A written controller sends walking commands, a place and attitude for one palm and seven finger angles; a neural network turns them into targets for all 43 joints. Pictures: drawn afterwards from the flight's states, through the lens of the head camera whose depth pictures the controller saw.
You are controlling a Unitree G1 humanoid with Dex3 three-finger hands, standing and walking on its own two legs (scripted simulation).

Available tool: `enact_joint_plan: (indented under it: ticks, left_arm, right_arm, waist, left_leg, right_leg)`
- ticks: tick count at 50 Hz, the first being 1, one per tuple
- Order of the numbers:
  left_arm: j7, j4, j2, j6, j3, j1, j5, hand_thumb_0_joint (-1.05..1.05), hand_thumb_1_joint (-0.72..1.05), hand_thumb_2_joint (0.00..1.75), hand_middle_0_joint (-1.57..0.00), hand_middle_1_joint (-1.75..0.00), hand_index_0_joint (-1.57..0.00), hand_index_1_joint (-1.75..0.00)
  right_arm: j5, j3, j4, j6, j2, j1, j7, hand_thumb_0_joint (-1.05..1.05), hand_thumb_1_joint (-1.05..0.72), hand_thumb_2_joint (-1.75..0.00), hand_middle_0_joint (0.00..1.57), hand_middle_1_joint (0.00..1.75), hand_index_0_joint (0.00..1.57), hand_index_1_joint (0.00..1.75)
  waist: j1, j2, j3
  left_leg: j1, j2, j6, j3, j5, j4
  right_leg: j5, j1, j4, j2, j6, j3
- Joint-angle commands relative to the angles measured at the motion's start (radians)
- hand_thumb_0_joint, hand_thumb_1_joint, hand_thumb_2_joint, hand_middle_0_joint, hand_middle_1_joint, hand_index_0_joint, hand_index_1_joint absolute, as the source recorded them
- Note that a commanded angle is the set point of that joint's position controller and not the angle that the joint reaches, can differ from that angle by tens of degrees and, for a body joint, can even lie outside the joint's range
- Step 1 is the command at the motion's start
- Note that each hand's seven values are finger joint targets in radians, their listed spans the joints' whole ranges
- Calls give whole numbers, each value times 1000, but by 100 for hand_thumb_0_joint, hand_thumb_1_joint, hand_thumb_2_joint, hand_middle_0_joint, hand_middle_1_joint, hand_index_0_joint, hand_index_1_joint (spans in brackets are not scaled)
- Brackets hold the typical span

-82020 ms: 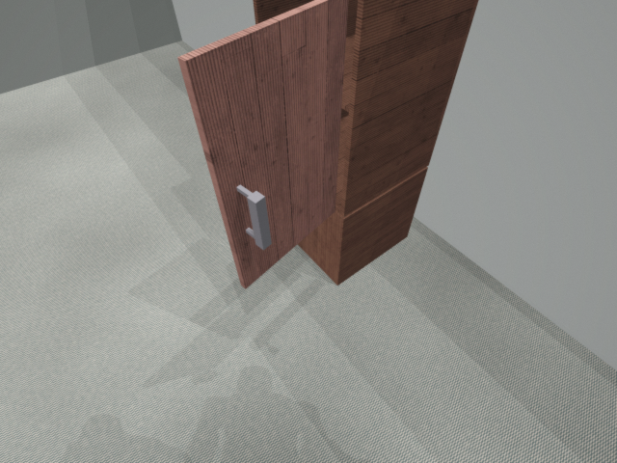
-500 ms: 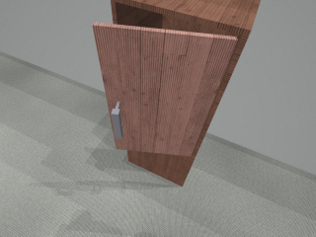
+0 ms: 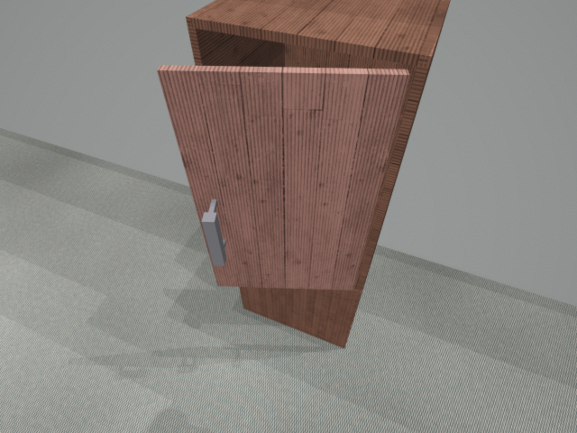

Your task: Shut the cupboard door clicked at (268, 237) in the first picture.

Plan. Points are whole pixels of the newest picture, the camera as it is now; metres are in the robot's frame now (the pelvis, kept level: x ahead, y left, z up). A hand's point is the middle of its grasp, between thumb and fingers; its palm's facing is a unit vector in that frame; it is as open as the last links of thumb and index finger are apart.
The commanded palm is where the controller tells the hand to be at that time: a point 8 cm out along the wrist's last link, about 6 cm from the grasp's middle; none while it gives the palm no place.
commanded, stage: look again from close up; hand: left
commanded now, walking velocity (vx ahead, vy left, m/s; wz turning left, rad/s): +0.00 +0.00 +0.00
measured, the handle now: (216, 232) +0.51 +0.18 -0.08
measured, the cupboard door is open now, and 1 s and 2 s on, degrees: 21 21 21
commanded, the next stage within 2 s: shuffle to correct the standing spot in 0.42 s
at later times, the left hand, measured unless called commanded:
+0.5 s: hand out of the picture +0.05 +0.20 -0.17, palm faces -0.03 -0.97 -0.23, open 7.4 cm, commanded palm none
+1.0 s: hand out of the picture +0.02 +0.14 -0.18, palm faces +0.01 -0.99 -0.15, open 7.4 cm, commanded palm none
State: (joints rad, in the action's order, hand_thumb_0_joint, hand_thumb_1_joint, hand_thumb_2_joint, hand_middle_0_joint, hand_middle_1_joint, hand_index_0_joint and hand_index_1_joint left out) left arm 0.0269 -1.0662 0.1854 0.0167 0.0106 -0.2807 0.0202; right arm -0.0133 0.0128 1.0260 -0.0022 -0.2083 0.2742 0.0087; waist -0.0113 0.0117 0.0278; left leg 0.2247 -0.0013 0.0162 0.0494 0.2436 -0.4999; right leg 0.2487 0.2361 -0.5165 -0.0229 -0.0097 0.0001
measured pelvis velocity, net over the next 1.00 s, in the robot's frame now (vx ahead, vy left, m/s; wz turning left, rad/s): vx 0.04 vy -0.01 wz -0.01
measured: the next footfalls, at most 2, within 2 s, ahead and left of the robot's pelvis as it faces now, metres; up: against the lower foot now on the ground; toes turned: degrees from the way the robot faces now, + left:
none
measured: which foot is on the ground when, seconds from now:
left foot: down 0.00-1.00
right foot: down 0.00-1.00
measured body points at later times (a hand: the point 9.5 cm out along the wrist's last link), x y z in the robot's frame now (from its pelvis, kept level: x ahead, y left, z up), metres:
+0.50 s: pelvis +0.00 +0.00 +0.00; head +0.01 +0.01 +0.45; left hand +0.06 +0.25 -0.15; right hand +0.04 -0.26 -0.14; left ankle +0.02 +0.11 -0.74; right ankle +0.02 -0.13 -0.74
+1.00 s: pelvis +0.04 -0.01 +0.00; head +0.06 +0.00 +0.45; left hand +0.02 +0.20 -0.16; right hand +0.05 -0.24 -0.15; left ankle +0.02 +0.11 -0.74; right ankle +0.02 -0.13 -0.74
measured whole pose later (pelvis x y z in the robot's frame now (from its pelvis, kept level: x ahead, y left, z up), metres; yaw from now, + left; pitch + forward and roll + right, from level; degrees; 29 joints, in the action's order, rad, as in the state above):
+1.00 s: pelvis +0.04 -0.01 +0.00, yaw -1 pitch -1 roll +0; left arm 0.04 -1.10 0.14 0.02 0.01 -0.33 0.01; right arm 0.00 0.00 1.13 -0.01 -0.14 0.24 0.04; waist 0.01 -0.03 0.05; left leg 0.17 0.02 -0.01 0.05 0.29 -0.47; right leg 0.29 0.19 -0.49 0.00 0.00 0.00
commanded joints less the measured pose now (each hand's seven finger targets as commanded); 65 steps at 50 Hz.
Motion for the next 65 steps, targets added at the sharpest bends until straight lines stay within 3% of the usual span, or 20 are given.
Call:
enact_joint_plan:
  ticks: [1,14,26,28,31,34,36,37,40,42,44,50,55,56,57,58,59,61,63,65]
  left_arm:
    - [8,66,147,15,-31,-13,-4,0,90,90,-20,-30,-20,-30]
    - [0,79,187,14,-29,52,-7,0,90,90,-20,-30,-20,-30]
    - [-1,35,176,12,-20,42,-8,0,90,90,-20,-30,-20,-30]
    - [-2,9,121,5,-8,1,-8,0,90,90,-20,-30,-20,-30]
    - [-7,5,113,-2,-15,-26,0,0,90,90,-20,-30,-20,-30]
    - [-14,3,99,-1,-20,-54,4,0,90,90,-20,-30,-20,-30]
    - [-14,0,85,4,-19,-75,4,0,90,90,-20,-30,-20,-30]
    - [-11,-4,75,7,-19,-88,3,0,90,90,-20,-30,-20,-30]
    - [2,-27,74,20,-16,-120,-6,0,90,90,-20,-30,-20,-30]
    - [10,-31,79,28,-14,-125,-12,0,90,90,-20,-30,-20,-30]
    - [17,-23,83,27,-17,-126,-11,0,90,90,-20,-30,-20,-30]
    - [29,18,86,8,-36,-111,-8,0,90,90,-20,-30,-20,-30]
    - [25,41,75,-4,-38,-68,-5,0,90,90,-20,-30,-20,-30]
    - [56,7,107,10,-43,-146,0,0,90,90,-20,-30,-20,-30]
    - [47,68,156,18,-44,-74,-2,0,90,90,-20,-30,-20,-30]
    - [40,88,144,16,-40,-23,-1,0,90,90,-20,-30,-20,-30]
    - [32,105,127,12,-36,3,0,0,90,90,-20,-30,-20,-30]
    - [22,107,115,-1,-28,-4,0,0,90,90,-20,-30,-20,-30]
    - [14,110,110,-9,-22,-12,3,0,90,90,-20,-30,-20,-30]
    - [9,112,111,-9,-22,-16,4,0,90,90,-20,-30,-20,-30]
  right_arm:
    - [-5,22,-65,-33,-127,0,7,0,-90,-90,20,30,20,30]
    - [-4,14,-16,-36,-145,-26,2,0,-90,-90,20,30,20,30]
    - [1,6,25,-35,-154,-64,4,0,-90,-90,20,30,20,30]
    - [-3,-7,45,-26,-105,-41,2,0,-90,-90,20,30,20,30]
    - [-8,1,47,-17,-111,-25,1,0,-90,-90,20,30,20,30]
    - [-8,10,45,-17,-111,-15,2,0,-90,-90,20,30,20,30]
    - [-7,13,41,-20,-109,-11,3,0,-90,-90,20,30,20,30]
    - [-4,9,41,-23,-98,-12,5,0,-90,-90,20,30,20,30]
    - [3,-2,56,-36,-50,6,18,0,-90,-90,20,30,20,30]
    - [7,-3,67,-38,-42,23,26,0,-90,-90,20,30,20,30]
    - [11,4,73,-35,-38,28,33,0,-90,-90,20,30,20,30]
    - [11,20,50,-17,-31,25,35,0,-90,-90,20,30,20,30]
    - [7,23,32,-9,-24,3,27,0,-90,-90,20,30,20,30]
    - [17,30,-47,-18,-76,-94,21,0,-90,-90,20,30,20,30]
    - [13,26,-70,-6,-16,-21,13,0,-90,-90,20,30,20,30]
    - [10,22,-70,-3,-15,6,10,0,-90,-90,20,30,20,30]
    - [0,22,-72,-9,-20,24,5,0,-90,-90,20,30,20,30]
    - [-4,21,-97,-14,-57,-1,4,0,-90,-90,20,30,20,30]
    - [-5,25,-120,-10,-91,-22,2,0,-90,-90,20,30,20,30]
    - [-9,26,-124,-13,-102,-22,0,0,-90,-90,20,30,20,30]
  waist:
    - [8,-26,28]
    - [10,-30,8]
    - [11,4,-14]
    - [10,-2,-11]
    - [11,-8,39]
    - [12,27,80]
    - [17,40,98]
    - [22,25,97]
    - [17,-45,27]
    - [8,-60,-35]
    - [7,-52,-46]
    - [14,-20,-66]
    - [17,-23,-33]
    - [42,41,-15]
    - [-12,-3,-68]
    - [-25,5,-52]
    - [-21,75,-10]
    - [2,114,57]
    - [13,46,98]
    - [20,22,88]
  left_leg:
    - [64,91,21,-127,56,152]
    - [25,97,12,-110,-32,159]
    - [-20,108,7,-105,-75,174]
    - [-20,105,1,-97,36,181]
    - [24,111,14,-117,230,195]
    - [45,136,35,-146,289,215]
    - [60,142,43,-150,248,204]
    - [55,136,41,-135,153,179]
    - [-13,98,17,-59,-213,60]
    - [-66,100,3,-50,-319,50]
    - [-89,105,2,-48,-380,54]
    - [-81,107,1,-38,-401,19]
    - [-42,103,3,-49,-235,45]
    - [-41,122,-24,-13,-273,-127]
    - [14,57,-20,-28,54,-75]
    - [-16,60,-15,-37,74,-13]
    - [-11,79,-1,-56,7,24]
    - [75,121,31,-130,59,113]
    - [146,121,37,-155,245,181]
    - [152,117,40,-165,276,209]
  right_leg:
    - [50,19,109,-64,53,-92]
    - [-22,-12,141,-77,45,-96]
    - [-81,-37,153,-78,34,-91]
    - [13,-30,157,-72,29,-81]
    - [159,13,134,-55,40,-71]
    - [164,44,91,-33,46,-40]
    - [107,41,71,-29,47,-34]
    - [34,28,75,-35,47,-44]
    - [-321,-36,88,-78,45,-87]
    - [-543,-85,79,-96,40,-87]
    - [-621,-99,62,-98,39,-83]
    - [-579,-91,20,-110,47,-95]
    - [-348,-40,53,-98,51,-104]
    - [-640,-2,73,-148,38,-156]
    - [-360,-22,91,-180,82,-204]
    - [-118,45,88,-152,98,-187]
    - [-24,80,66,-102,85,-130]
    - [99,77,45,-30,56,-74]
    - [152,69,48,-16,49,-64]
    - [141,54,42,-16,47,-60]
